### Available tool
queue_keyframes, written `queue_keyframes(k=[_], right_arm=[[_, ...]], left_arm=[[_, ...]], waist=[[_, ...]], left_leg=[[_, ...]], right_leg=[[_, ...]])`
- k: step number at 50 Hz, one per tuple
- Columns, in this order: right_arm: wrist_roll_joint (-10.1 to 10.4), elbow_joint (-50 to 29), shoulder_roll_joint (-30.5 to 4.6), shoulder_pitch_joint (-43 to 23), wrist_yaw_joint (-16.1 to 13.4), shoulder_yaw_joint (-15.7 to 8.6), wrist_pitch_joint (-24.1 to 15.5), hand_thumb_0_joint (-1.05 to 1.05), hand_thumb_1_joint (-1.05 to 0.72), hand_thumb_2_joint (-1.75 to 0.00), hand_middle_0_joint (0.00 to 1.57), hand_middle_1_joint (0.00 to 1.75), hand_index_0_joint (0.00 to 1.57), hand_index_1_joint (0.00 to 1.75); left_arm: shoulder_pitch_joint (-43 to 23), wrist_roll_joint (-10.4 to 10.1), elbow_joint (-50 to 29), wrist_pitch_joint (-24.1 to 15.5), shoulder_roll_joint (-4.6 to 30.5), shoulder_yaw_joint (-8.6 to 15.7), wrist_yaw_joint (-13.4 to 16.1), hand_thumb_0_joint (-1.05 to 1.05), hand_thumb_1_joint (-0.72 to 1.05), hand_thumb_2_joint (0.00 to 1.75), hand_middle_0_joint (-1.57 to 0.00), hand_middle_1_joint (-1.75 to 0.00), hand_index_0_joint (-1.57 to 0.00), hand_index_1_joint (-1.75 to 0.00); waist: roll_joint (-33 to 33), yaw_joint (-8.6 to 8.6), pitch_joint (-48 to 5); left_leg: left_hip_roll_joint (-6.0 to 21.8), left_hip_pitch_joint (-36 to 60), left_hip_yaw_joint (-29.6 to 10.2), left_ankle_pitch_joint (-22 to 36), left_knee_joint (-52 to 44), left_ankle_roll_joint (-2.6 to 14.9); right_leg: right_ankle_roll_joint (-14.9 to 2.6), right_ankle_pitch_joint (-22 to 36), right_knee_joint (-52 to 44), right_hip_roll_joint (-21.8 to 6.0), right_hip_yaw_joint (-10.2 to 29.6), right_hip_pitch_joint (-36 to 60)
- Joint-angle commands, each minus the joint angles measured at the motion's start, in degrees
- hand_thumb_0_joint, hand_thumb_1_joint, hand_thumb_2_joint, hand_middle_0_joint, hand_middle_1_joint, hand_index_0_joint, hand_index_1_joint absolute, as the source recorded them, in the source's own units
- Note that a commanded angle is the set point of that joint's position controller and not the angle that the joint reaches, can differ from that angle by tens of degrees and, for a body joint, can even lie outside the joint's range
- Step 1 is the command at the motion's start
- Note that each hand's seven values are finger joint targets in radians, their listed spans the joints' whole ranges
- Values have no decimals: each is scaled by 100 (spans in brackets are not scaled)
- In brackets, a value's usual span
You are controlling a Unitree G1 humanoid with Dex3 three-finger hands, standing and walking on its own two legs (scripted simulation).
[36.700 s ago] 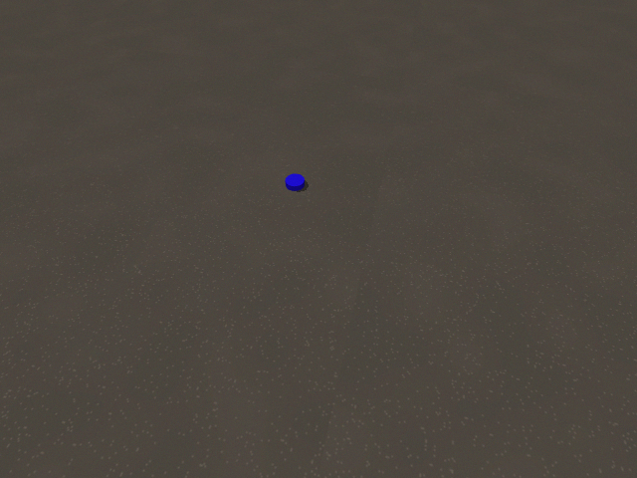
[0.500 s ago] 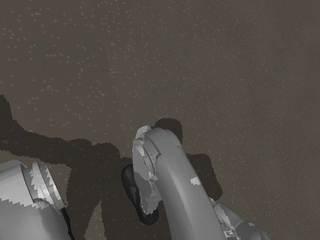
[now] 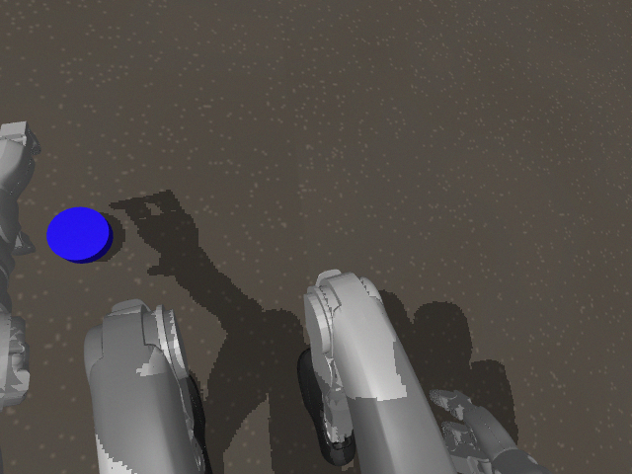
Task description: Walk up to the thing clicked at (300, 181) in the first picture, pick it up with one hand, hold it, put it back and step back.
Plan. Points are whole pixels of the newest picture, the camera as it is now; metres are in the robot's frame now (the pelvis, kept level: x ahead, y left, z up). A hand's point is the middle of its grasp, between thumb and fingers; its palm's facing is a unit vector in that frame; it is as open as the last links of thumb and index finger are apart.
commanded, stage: withdraw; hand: left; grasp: from above
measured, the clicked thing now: (81, 235) +0.47 +0.30 -0.34
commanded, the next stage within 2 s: home in 0.32 s
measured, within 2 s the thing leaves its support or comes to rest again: neither
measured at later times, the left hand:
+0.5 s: hand (29, 215) +0.46 +0.32 -0.18, palm faces -0.38 -0.06 -0.92, open 13.8 cm
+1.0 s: hand out of the picture +0.32 +0.28 +0.00, palm faces -0.23 -0.67 -0.71, open 8.0 cm
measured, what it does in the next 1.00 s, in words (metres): rises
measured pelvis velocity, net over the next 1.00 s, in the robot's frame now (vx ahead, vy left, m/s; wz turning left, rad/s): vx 0.01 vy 0.00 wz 0.09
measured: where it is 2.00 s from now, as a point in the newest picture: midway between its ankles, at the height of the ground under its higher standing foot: (264, 442)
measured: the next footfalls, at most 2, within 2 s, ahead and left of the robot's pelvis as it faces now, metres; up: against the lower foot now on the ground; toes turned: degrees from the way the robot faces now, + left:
none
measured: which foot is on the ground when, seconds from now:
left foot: down 0.00-1.00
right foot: down 0.00-1.00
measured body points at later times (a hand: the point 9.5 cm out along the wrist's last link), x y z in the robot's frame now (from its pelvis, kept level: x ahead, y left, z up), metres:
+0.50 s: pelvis +0.00 +0.00 -0.02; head +0.23 +0.08 +0.35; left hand +0.47 +0.32 -0.13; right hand +0.05 -0.25 -0.13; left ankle +0.09 +0.13 -0.32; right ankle +0.10 -0.11 -0.32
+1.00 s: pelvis +0.01 +0.00 +0.12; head +0.18 +0.06 +0.53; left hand +0.33 +0.31 +0.04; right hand +0.18 -0.24 +0.00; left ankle +0.09 +0.13 -0.32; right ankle +0.10 -0.11 -0.32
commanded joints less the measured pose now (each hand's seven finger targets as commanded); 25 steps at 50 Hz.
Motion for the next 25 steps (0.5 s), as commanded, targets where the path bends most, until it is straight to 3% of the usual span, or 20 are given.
queue_keyframes(k=[1, 5, 7, 11, 13, 15, 18, 20, 22, 23, 25], right_arm=[[-35, -107, -1287, 1196, -266, -275, 88, 0, -89, -90, 20, 30, 20, 30], [-116, -120, -1335, 1141, -348, -125, 136, 0, -89, -89, 20, 30, 20, 30], [-194, -98, -1380, 1127, -364, -87, 137, 0, -88, -89, 20, 30, 20, 30], [-301, -99, -1464, 1157, -377, -112, 138, 0, -89, -89, 20, 30, 20, 30], [-314, -85, -1483, 1166, -379, -196, 96, 0, -89, -89, 20, 30, 20, 30], [-315, -19, -1488, 1205, -361, -293, 49, 0, -89, -89, 20, 30, 20, 30], [-293, 76, -1450, 1319, -335, -410, -21, 0, -89, -89, 20, 30, 20, 30], [-276, 174, -1424, 1371, -314, -478, -47, 0, -89, -89, 20, 30, 20, 30], [-268, 270, -1338, 1388, -296, -461, -65, 0, -88, -90, 20, 30, 20, 30], [-254, 315, -1355, 1430, -303, -463, -68, 0, -88, -89, 20, 30, 20, 30], [-188, 271, -1312, 1434, -297, -486, -75, 0, -88, -89, 20, 30, 20, 30]], left_arm=[[-1670, 138, -326, -336, 1487, 248, 15, 0, -51, 99, -7, -101, -8, -101], [-1618, 323, 69, -671, 1544, 270, 253, 0, -50, 99, -7, -101, -8, -100], [-1825, 435, -56, -833, 1805, 426, 465, 0, -49, 98, -7, -102, -8, -100], [-2017, 610, -602, -1025, 2201, 792, 903, 0, -50, 98, -7, -101, -8, -99], [-1931, 653, -868, -991, 2253, 952, 1106, 0, -49, 97, -7, -100, -8, -98], [-1997, 674, -1163, -897, 2155, 954, 1252, 0, -49, 96, -7, -99, -8, -98], [-1967, 611, -1417, -614, 2000, 923, 1358, 0, -50, 96, -8, -98, -9, -97], [-1678, 476, -1077, -400, 1719, 809, 1331, 0, -49, 95, -7, -98, -9, -96], [-1679, 314, -564, -249, 1273, 475, 1225, 0, -41, 87, -16, -90, -17, -88], [-1662, 251, -580, -198, 1244, 473, 1157, 0, -33, 88, -24, -82, -21, -80], [-1595, 124, -817, -139, 1420, 573, 1040, 0, -22, 89, -24, -66, -22, -67]], waist=[[784, -234, -2788], [1175, -261, -2769], [1495, -259, -2946], [2155, -153, -3579], [2408, -64, -3798], [2704, -78, -4108], [2719, -98, -4228], [2363, -101, -4042], [1941, -320, -3537], [1779, -263, -3533], [1939, -33, -3891]], left_leg=[[-133, 1917, 428, 416, -1092, 179], [-137, 2061, 374, 408, -1066, 128], [-138, 2307, 355, 434, -1037, 90], [-124, 2816, 322, 617, -993, 8], [-109, 3088, 337, 638, -1018, -15], [-94, 3304, 342, 700, -1046, -35], [-91, 3387, 383, 716, -1082, -14], [-88, 3182, 431, 652, -1089, 26], [-96, 2723, 424, 430, -1049, 75], [-123, 2657, 439, 435, -1078, 100], [-141, 2762, 455, 525, -1180, 87]], right_leg=[[-326, 690, -1518, 223, -64, 1769], [-361, 727, -1254, 229, -180, 1471], [-362, 761, -1142, 214, -256, 1361], [-380, 936, -926, 179, -395, 1292], [-379, 983, -852, 148, -467, 1146], [-395, 1062, -801, 139, -462, 1040], [-375, 1149, -914, 103, -449, 983], [-355, 1129, -1045, 98, -405, 1020], [-346, 948, -1152, 133, -361, 959], [-332, 977, -1220, 132, -388, 1008], [-360, 968, -1201, 124, -324, 1256]])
